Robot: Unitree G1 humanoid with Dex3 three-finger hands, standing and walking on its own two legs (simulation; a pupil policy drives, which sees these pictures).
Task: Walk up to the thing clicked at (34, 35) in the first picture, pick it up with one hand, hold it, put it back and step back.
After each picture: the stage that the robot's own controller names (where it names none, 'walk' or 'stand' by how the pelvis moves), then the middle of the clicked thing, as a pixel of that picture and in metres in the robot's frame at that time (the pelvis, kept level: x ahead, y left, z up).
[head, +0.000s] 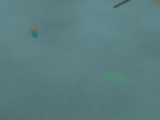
stand; (34, 32) +1.55 +0.54 -0.72
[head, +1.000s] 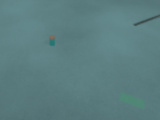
walk; (52, 40) +1.46 +0.24 -0.69
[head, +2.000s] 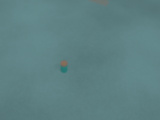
walk; (64, 66) +0.94 +0.12 -0.70
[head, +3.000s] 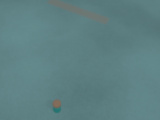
walk; (57, 106) +0.57 +0.12 -0.71
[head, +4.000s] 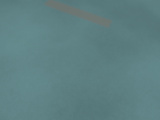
stand; out of the picture +0.37 +0.10 -0.71
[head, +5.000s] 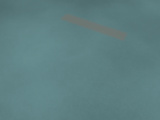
stand; out of the picture +0.33 +0.11 -0.72
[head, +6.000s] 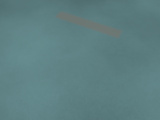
stand; out of the picture +0.33 +0.12 -0.72
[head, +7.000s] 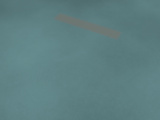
stand; out of the picture +0.32 +0.13 -0.73
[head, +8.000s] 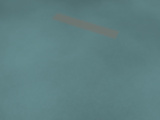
stand; out of the picture +0.32 +0.14 -0.73
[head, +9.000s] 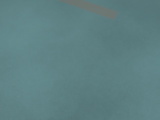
go down; out of the picture +0.34 +0.13 -0.70
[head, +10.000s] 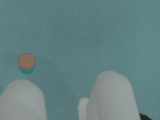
go down; (27, 64) +0.42 +0.14 -0.29
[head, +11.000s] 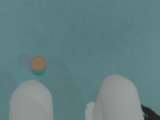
close in; (38, 66) +0.42 +0.13 -0.30
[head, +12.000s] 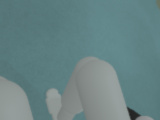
close in; out of the picture +0.43 +0.17 -0.23
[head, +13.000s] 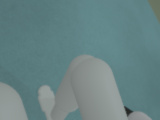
close; out of the picture +0.43 +0.19 -0.22
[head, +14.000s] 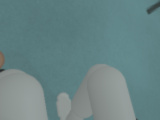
lift; out of the picture +0.36 +0.21 -0.18
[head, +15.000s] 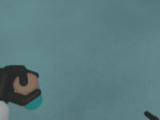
lift; (29, 92) +0.31 +0.17 -0.01
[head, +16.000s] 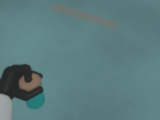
hold; (33, 92) +0.33 +0.16 +0.01
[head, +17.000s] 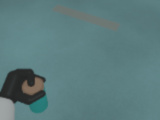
hold; (36, 95) +0.32 +0.16 +0.00
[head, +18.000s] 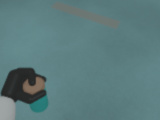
crouch; (36, 95) +0.32 +0.16 -0.01
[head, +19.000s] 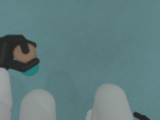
crouch; (27, 61) +0.42 +0.15 -0.10
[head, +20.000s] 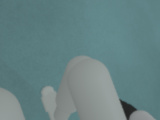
lower; out of the picture +0.44 +0.23 -0.23
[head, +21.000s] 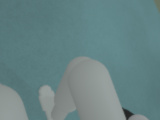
lower; out of the picture +0.44 +0.23 -0.24
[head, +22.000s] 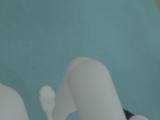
lower; out of the picture +0.44 +0.23 -0.24
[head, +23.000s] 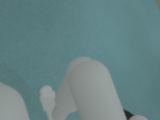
lower; out of the picture +0.44 +0.23 -0.24
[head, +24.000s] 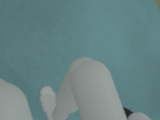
loosen; out of the picture +0.43 +0.21 -0.25
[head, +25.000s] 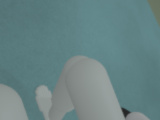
withdraw; out of the picture +0.42 +0.21 -0.24
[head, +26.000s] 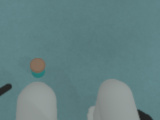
walk; (37, 68) +0.44 +0.16 -0.31
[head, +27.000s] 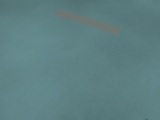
stand; out of the picture +0.35 +0.12 -0.65
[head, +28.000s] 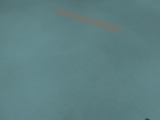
stand; out of the picture +0.36 +0.14 -0.66
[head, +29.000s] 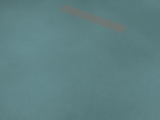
stand; out of the picture +0.36 +0.13 -0.68
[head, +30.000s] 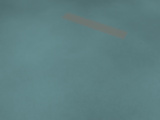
walk; out of the picture +0.37 +0.14 -0.72
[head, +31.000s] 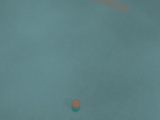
walk; (75, 105) +0.48 +0.01 -0.70
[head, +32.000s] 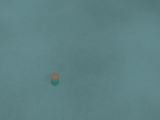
walk; (54, 79) +0.67 +0.14 -0.71
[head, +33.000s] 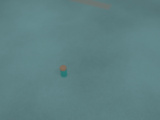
stand; (63, 71) +0.94 +0.21 -0.70
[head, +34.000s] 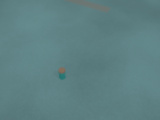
stand; (62, 73) +0.93 +0.16 -0.72
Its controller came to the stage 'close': yes
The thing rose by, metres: 0.71
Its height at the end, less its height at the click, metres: +0.00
